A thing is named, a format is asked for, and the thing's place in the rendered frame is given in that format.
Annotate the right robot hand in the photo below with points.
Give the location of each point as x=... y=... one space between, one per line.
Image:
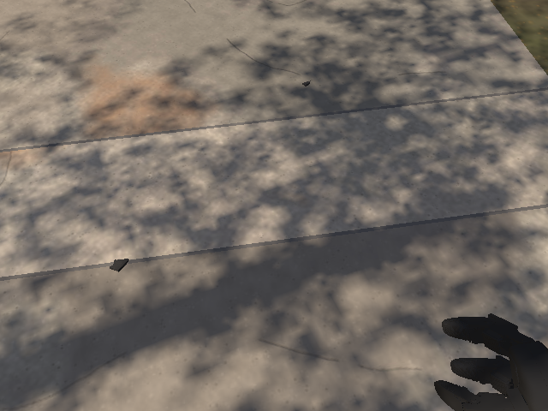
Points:
x=523 y=379

